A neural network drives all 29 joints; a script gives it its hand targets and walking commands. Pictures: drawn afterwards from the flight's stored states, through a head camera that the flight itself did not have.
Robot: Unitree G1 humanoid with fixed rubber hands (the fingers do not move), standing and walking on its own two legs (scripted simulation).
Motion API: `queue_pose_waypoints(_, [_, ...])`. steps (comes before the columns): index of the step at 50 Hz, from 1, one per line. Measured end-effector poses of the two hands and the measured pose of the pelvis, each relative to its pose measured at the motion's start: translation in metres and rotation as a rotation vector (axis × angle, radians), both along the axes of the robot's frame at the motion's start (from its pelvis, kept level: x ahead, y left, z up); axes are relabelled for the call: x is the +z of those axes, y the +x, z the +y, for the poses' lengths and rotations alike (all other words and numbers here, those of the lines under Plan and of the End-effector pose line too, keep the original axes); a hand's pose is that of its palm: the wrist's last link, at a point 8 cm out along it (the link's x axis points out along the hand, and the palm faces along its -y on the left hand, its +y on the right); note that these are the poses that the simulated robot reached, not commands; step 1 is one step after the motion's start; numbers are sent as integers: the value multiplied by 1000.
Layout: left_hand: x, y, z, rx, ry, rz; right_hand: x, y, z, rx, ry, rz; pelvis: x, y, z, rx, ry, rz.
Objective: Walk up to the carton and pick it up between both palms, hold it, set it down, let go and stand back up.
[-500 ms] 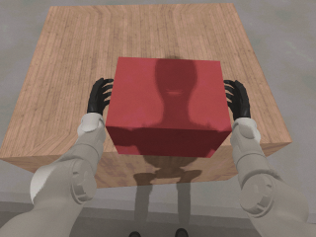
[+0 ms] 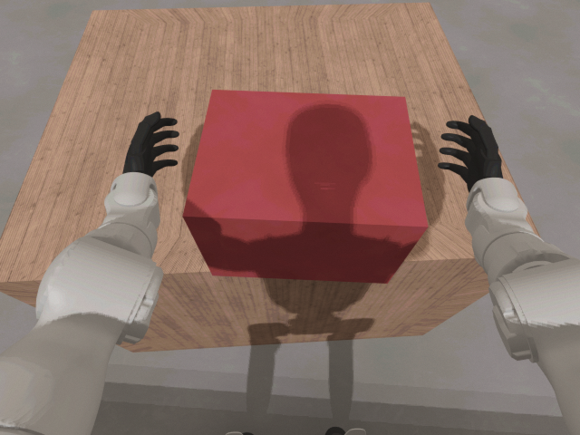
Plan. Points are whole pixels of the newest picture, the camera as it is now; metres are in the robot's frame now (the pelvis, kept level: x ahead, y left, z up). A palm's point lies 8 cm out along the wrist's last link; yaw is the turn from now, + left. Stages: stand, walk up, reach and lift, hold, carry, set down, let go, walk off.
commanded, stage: set down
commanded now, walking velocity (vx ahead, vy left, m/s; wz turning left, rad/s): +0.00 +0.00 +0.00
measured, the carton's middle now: (303, 190) +0.48 -0.01 +0.00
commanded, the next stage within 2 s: none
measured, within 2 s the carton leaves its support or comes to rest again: neither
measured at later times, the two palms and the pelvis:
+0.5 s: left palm (126, 149) +0.48 +0.23 +0.09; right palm (504, 151) +0.47 -0.26 +0.10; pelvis -0.01 +0.00 -0.01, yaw +0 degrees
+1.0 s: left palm (88, 126) +0.47 +0.25 +0.15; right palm (537, 129) +0.45 -0.26 +0.16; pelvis -0.02 +0.00 +0.01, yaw +0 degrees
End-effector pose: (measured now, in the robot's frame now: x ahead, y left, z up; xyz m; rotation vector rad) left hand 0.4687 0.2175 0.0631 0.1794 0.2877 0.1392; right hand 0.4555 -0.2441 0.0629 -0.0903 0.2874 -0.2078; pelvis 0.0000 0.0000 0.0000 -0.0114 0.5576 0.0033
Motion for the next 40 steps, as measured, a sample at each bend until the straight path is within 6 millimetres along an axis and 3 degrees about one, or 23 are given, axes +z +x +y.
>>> queue_pose_waypoints(9, [-17, 4, 3, -14, -5, -22, -16, 7, -8, 33, 0, -17, -12, -10, -9, 9, 5, 56])
queue_pose_waypoints(14, [-15, 8, -1, -23, -34, -47, -14, 8, -6, 51, 0, -43, -14, -12, -10, 9, 6, 66])
queue_pose_waypoints(20, [4, 10, 3, -9, -46, -54, 7, 10, -9, 38, -2, -56, -11, -12, -7, 3, 5, 39])
queue_pose_waypoints(32, [62, 8, 23, 12, -29, -89, 74, 8, -23, 10, -28, -89, 1, -13, -1, -4, -3, -39])
queue_pose_waypoints(40, [80, 3, 29, 20, -28, -82, 93, 1, -21, 17, -9, -73, 6, -17, 2, 1, -6, -69])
